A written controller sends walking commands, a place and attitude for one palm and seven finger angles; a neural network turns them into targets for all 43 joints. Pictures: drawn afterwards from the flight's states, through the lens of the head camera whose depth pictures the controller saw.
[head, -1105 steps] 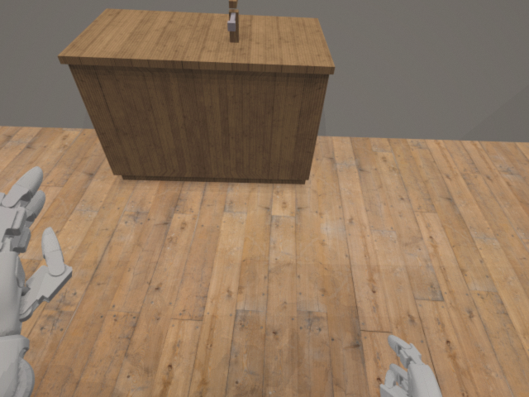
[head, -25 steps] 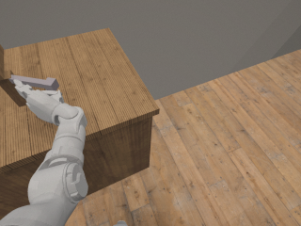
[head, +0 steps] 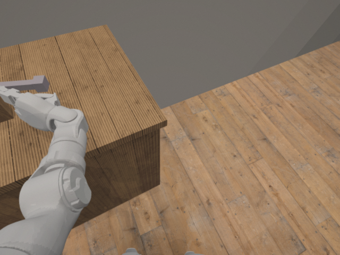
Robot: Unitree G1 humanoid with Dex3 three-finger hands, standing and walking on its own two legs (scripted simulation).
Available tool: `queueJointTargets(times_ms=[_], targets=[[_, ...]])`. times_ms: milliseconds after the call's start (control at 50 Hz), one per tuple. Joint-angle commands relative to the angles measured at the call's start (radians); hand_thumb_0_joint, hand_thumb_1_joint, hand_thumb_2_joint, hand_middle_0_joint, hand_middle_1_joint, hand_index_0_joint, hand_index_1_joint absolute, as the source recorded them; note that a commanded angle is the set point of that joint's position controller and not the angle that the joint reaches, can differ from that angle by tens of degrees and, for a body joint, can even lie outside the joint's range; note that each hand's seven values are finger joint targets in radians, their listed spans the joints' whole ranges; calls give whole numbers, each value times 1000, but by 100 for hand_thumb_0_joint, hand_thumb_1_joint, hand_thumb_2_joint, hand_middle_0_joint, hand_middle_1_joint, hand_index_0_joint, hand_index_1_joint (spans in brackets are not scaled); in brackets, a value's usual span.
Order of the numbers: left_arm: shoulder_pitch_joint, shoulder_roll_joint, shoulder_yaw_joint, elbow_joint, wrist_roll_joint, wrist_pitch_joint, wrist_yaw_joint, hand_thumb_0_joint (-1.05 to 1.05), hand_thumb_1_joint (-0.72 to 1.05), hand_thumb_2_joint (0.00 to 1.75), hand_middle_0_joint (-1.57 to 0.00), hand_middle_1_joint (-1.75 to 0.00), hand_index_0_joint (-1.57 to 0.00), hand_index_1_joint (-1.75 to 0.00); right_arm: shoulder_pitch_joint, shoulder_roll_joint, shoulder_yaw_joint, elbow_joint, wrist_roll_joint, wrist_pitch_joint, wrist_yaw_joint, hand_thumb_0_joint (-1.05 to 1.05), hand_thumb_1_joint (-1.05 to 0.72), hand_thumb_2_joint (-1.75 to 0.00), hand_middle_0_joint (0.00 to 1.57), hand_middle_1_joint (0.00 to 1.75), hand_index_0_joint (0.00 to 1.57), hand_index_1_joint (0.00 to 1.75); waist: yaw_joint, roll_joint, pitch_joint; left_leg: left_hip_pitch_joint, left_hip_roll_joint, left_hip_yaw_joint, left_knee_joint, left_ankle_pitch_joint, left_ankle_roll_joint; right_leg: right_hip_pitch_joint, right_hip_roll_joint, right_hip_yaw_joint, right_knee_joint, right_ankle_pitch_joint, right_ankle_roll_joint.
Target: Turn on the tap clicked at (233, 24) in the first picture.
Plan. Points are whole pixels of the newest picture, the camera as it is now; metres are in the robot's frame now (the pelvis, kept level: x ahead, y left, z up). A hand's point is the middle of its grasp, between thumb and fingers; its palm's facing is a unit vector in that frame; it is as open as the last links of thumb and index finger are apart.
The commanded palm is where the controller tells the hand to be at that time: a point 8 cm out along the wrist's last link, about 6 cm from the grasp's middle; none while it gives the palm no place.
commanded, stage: push the lever round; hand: left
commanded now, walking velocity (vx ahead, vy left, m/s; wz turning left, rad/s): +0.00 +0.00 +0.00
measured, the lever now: (40, 83) +0.52 +0.27 +0.10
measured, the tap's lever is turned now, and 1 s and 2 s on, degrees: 72 86 86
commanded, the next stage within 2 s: lift the hand up off the lever in 0.12 s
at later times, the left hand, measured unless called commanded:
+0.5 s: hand (53, 94) +0.50 +0.24 +0.09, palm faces +0.85 -0.51 -0.14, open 8.1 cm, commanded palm +0.44 +0.26 +0.10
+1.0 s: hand (44, 87) +0.50 +0.25 +0.11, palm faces +0.85 -0.51 -0.11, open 7.9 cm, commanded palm +0.44 +0.26 +0.12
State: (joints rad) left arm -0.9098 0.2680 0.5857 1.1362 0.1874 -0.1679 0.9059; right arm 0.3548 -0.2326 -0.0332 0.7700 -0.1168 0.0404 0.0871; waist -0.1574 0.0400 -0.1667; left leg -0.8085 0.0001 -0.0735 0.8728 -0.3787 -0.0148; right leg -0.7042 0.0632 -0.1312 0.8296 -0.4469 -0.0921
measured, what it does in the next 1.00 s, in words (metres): stands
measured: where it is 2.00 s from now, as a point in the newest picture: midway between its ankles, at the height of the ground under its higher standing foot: outside the picture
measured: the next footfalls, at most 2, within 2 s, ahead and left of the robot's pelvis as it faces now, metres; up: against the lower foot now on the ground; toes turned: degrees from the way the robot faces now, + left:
none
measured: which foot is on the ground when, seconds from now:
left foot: down 0.00-1.00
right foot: down 0.00-1.00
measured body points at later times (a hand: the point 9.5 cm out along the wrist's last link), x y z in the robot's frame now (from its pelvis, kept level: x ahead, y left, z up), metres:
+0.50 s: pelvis +0.00 +0.00 +0.00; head +0.08 +0.00 +0.45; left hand +0.45 +0.27 +0.10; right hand -0.01 -0.25 -0.13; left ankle +0.02 +0.13 -0.69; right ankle -0.03 -0.06 -0.69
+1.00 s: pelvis +0.01 +0.01 +0.01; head +0.07 +0.01 +0.45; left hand +0.45 +0.28 +0.12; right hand +0.01 -0.24 -0.12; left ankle +0.02 +0.13 -0.69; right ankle -0.03 -0.06 -0.69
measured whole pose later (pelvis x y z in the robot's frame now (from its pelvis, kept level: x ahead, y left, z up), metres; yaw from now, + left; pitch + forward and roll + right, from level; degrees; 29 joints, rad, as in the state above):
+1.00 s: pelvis +0.01 +0.01 +0.01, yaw -1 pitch +16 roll -1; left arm -0.87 0.26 0.60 1.03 0.19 -0.11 0.87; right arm 0.36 -0.22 -0.04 0.78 -0.12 0.01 0.08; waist -0.15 0.04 -0.16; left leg -0.72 0.00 -0.05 0.82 -0.38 0.00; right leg -0.62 0.06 -0.10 0.77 -0.44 -0.07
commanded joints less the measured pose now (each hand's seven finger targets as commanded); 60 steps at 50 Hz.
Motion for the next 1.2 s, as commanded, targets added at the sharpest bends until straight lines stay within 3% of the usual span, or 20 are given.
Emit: queueJointTargets(times_ms=[0, 40, 100, 140, 180, 280, 360, 440, 480, 560, 580, 680, 760, 820, 900, 1020, 1060, 1080, 1140, 1180], targets=[[-481, 286, -40, -211, 50, -57, -30, 0, 90, 90, -15, -15, -15, -15, 126, -153, -41, -59, -4, -19, -4, 0, -90, -90, 20, 30, 20, 30, -22, 27, -375, 215, -13, 17, -33, 278, 69, 212, -58, 114, -128, 498, 113], [-473, 316, -22, -218, 51, -60, -35, 0, 90, 90, -15, -15, -15, -15, 129, -153, -41, -67, 0, -17, -6, 0, -90, -90, 20, 30, 20, 30, -15, 19, -378, 186, -14, 22, -34, 262, 69, 246, -64, 123, -128, 522, 119], [-489, 326, -22, -182, 52, -51, -40, 0, 90, 90, -15, -15, -15, -15, 134, -158, -37, -57, 1, -21, -7, 0, -90, -90, 20, 30, 20, 30, -32, 20, -335, 167, -13, 20, -34, 232, 73, 213, -64, 126, -138, 489, 122], [-490, 354, -7, -197, 53, -57, -45, 0, 90, 90, -15, -15, -15, -15, 143, -160, -40, -63, 1, -22, -9, 0, -90, -90, 20, 30, 20, 30, -27, 5, -356, 164, -13, 21, -35, 234, 73, 235, -65, 129, -136, 503, 124], [-512, 357, -11, -204, 58, -59, -48, 0, 90, 90, -15, -15, -15, -15, 146, -160, -39, -60, 1, -22, -10, 0, -90, -90, 20, 30, 20, 30, -28, 48, -360, 184, -12, 21, -37, 247, 71, 221, -63, 127, -132, 494, 118], [-497, 328, -30, -206, 56, -56, -47, 0, 90, 90, -15, -15, -15, -15, 147, -159, -39, -61, -1, -31, -2, 0, -90, -90, 20, 30, 20, 30, -26, 79, -369, 226, -10, 18, -42, 260, 70, 195, -50, 117, -136, 454, 111], [-494, 327, -28, -240, 49, -60, -46, 0, 90, 90, -15, -15, -15, -15, 150, -157, -40, -63, 0, -33, -1, 0, -90, -90, 20, 30, 20, 30, -19, 44, -391, 230, -9, 22, -46, 273, 69, 232, -51, 117, -139, 492, 115], [-495, 303, -41, -271, 41, -59, -46, 0, 90, 90, -15, -15, -15, -15, 141, -155, -42, -61, 1, -39, 0, 0, -90, -90, 20, 30, 20, 30, -19, 61, -376, 259, -9, 21, -56, 284, 69, 226, -44, 112, -146, 476, 111], [-485, 340, -9, -291, 41, -58, -45, 0, 90, 90, -15, -15, -15, -15, 142, -158, -42, -58, 1, -39, -3, 0, -90, -90, 20, 30, 20, 30, -7, 71, -383, 256, -9, 23, -60, 288, 67, 249, -48, 116, -142, 491, 111], [-475, 318, -28, -266, 45, -41, -47, 0, 90, 90, -15, -15, -15, -15, 134, -157, -42, -57, 2, -40, -5, 0, -90, -90, 20, 30, 20, 30, -15, 45, -342, 251, -9, 25, -70, 279, 68, 238, -45, 109, -152, 471, 110], [-486, 347, -6, -273, 48, -42, -46, 0, 90, 90, -15, -15, -15, -15, 136, -160, -43, -54, 2, -39, -8, 0, -90, -90, 20, 30, 20, 30, -12, 52, -341, 254, -8, 22, -74, 280, 68, 237, -45, 109, -150, 459, 107], [-491, 332, -13, -316, 52, -42, -39, 0, 90, 90, -15, -15, -15, -15, 133, -157, -45, -53, 0, -41, -8, 0, -90, -90, 20, 30, 20, 30, 0, 84, -369, 320, -5, 17, -81, 338, 62, 227, -38, 97, -144, 462, 97], [-499, 297, -42, -309, 54, -31, -40, 0, 90, 90, -15, -15, -15, -15, 122, -154, -44, -55, -1, -42, -8, 0, -90, -90, 20, 30, 20, 30, -10, 59, -346, 308, -6, 20, -83, 334, 62, 224, -38, 97, -148, 462, 100], [-507, 326, -16, -352, 56, -36, -33, 0, 90, 90, -15, -15, -15, -15, 124, -156, -48, -53, -2, -42, -10, 0, -90, -90, 20, 30, 20, 30, 2, 81, -378, 352, -2, 15, -86, 369, 59, 230, -35, 93, -146, 468, 95], [-479, 299, -30, -379, 56, -30, -34, 0, 90, 90, -15, -15, -15, -15, 119, -151, -51, -51, -2, -43, -9, 0, -90, -90, 20, 30, 20, 30, 11, 84, -394, 387, 2, 9, -87, 415, 52, 233, -30, 86, -139, 480, 91], [-401, 174, -101, -264, -5, 41, -70, 0, 90, 90, -15, -15, -15, -15, 107, -155, -47, -52, 11, -35, -9, 0, -90, -90, 20, 30, 20, 30, 2, 23, -299, 362, -7, 17, -127, 370, 54, 251, -31, 79, -184, 455, 93], [-365, 176, -86, -251, -29, 62, -79, 0, 90, 90, -15, -15, -15, -15, 110, -159, -45, -56, 16, -33, -8, 0, -90, -90, 20, 30, 20, 30, 14, -5, -299, 356, -11, 21, -140, 362, 56, 285, -35, 82, -201, 480, 98], [-360, 204, -63, -275, -31, 62, -78, 0, 90, 90, -15, -15, -15, -15, 107, -162, -45, -59, 18, -30, -10, 0, -90, -90, 20, 30, 20, 30, 28, 17, -315, 365, -11, 19, -146, 376, 55, 301, -36, 83, -198, 487, 93], [-408, 153, -105, -357, -26, 49, -64, 0, 90, 90, -15, -15, -15, -15, 100, -151, -46, -53, 17, -34, -4, 0, -90, -90, 20, 30, 20, 30, 20, 27, -314, 408, -7, 16, -144, 417, 53, 286, -32, 76, -202, 505, 93], [-389, 174, -82, -350, -16, 48, -52, 0, 90, 90, -15, -15, -15, -15, 94, -154, -50, -43, 15, -35, -3, 0, -90, -90, 20, 30, 20, 30, 20, 10, -283, 398, -5, 8, -143, 406, 53, 273, -32, 73, -203, 485, 91]])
